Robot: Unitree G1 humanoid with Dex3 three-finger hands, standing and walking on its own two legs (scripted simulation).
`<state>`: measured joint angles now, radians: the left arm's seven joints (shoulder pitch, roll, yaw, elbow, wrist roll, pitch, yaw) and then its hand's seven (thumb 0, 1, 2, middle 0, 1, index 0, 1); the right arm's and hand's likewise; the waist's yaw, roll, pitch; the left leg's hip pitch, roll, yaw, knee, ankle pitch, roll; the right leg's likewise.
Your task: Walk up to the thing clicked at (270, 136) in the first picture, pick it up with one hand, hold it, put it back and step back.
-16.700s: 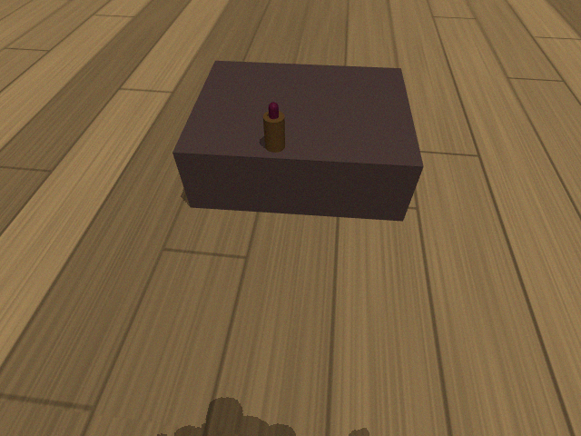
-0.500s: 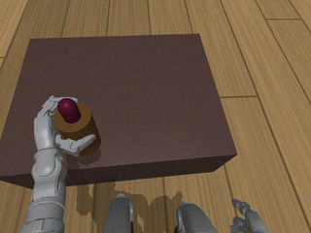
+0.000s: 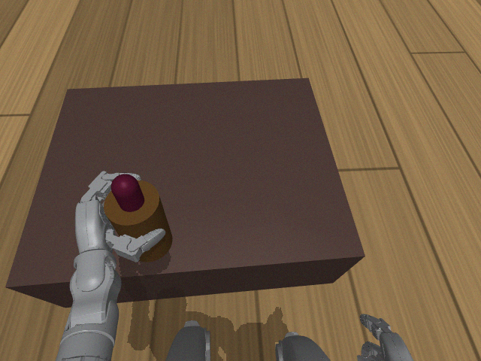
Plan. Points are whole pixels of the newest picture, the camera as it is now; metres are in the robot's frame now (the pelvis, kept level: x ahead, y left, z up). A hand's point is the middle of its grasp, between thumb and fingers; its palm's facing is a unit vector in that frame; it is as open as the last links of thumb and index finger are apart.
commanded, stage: lift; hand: left
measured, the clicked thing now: (138, 215) +0.35 +0.17 +0.02
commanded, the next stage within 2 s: hold in 0.46 s
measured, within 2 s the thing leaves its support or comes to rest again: neither
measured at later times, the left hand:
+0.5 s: hand (131, 205) +0.36 +0.18 +0.04, palm faces +0.18 -0.98 -0.03, open 11.4 cm
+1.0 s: hand (129, 205) +0.35 +0.18 +0.06, palm faces +0.19 -0.98 -0.03, open 11.4 cm
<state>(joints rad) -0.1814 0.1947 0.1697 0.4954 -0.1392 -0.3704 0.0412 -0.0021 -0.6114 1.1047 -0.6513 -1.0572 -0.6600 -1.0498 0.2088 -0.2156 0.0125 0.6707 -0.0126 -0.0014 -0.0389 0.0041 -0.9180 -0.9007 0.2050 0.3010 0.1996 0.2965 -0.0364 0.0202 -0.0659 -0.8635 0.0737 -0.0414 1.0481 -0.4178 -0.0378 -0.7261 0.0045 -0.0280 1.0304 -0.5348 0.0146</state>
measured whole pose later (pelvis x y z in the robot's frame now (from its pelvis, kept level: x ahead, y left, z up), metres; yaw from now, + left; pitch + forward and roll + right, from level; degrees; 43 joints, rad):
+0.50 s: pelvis +0.02 +0.00 +0.02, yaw +0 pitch +10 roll -2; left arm -0.15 0.18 0.15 0.50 -0.13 -0.37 0.05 0.00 -0.61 1.10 -0.65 -1.06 -0.66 -1.05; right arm 0.22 -0.22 0.00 0.67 -0.02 0.02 -0.03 0.00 -0.91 -0.90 0.20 0.30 0.20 0.30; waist -0.04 0.01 -0.05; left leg -0.71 0.07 -0.02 0.94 -0.40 -0.03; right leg -0.57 0.00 -0.01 0.90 -0.50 0.02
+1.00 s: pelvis +0.01 +0.01 +0.03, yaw +0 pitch +7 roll -2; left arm -0.13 0.16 0.12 0.47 -0.12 -0.36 0.08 0.00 -0.61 1.10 -0.65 -1.06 -0.66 -1.05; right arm 0.22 -0.21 0.00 0.67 -0.02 0.02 -0.02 0.00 -0.92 -0.91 0.20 0.30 0.20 0.30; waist -0.03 0.01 -0.03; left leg -0.62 0.06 -0.01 0.87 -0.37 -0.02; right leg -0.49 -0.01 -0.01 0.83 -0.47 0.03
